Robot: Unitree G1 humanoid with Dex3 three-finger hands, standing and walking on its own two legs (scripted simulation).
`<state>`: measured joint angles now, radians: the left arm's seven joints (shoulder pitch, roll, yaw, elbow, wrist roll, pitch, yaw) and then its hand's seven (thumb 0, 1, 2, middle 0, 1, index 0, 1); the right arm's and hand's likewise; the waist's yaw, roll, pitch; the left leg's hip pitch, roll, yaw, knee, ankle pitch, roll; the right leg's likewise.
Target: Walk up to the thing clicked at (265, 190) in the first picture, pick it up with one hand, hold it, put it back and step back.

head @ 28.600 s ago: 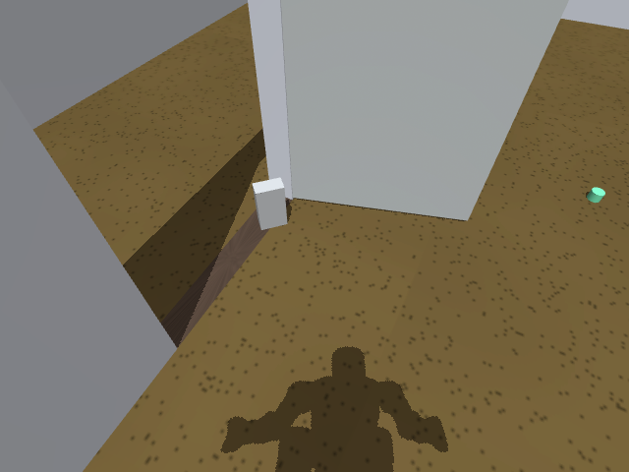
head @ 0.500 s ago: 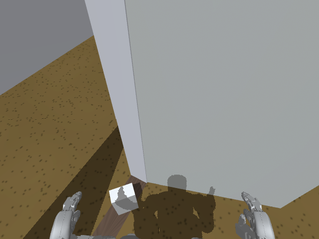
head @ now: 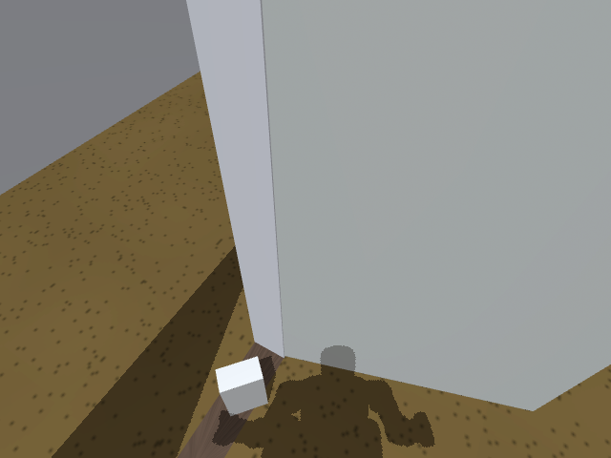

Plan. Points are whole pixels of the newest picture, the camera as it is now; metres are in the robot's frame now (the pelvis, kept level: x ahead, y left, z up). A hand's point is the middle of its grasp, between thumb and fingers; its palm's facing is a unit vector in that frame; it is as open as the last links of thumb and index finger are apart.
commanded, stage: stand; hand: left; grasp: from the side
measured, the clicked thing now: (243, 387) +0.41 +0.19 -0.65
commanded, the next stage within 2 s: step back in 1.78 s
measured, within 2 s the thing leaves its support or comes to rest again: neither
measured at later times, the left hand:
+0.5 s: hand out of the picture +0.02 +0.25 -0.14, palm faces -0.02 -0.94 -0.35, open 7.4 cm
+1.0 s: hand out of the picture +0.07 +0.24 -0.14, palm faces -0.03 -0.94 -0.33, open 7.4 cm
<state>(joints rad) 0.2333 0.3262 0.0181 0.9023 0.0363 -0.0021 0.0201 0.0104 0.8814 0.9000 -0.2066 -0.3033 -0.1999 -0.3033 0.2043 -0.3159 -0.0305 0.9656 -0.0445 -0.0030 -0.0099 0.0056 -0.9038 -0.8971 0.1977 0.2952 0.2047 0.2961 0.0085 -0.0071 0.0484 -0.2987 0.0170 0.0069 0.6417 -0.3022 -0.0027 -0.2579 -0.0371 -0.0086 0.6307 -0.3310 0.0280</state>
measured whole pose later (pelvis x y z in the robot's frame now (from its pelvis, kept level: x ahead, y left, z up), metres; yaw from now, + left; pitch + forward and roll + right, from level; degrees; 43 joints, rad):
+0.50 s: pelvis -0.02 +0.00 +0.02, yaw +0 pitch -4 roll +0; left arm 0.18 0.33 0.01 1.14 0.03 -0.01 0.01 0.01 0.90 0.90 -0.21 -0.30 -0.20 -0.30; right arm 0.15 -0.33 -0.02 1.13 -0.03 0.01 0.00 0.00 -0.90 -0.90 0.20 0.30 0.21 0.30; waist 0.01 0.02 0.06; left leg -0.18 0.01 0.01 0.40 -0.15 0.00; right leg -0.14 -0.04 -0.01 0.40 -0.19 0.03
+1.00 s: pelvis +0.00 +0.00 +0.02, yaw -1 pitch -3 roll +0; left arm 0.11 0.32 0.01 1.16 0.02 -0.02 0.00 0.01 0.90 0.90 -0.21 -0.30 -0.20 -0.30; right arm 0.12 -0.33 0.00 1.15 -0.02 -0.01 0.00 0.00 -0.90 -0.90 0.20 0.30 0.21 0.30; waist 0.00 0.01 0.06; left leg -0.14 0.02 0.02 0.36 -0.16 -0.01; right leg -0.10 -0.03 0.00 0.35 -0.18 0.03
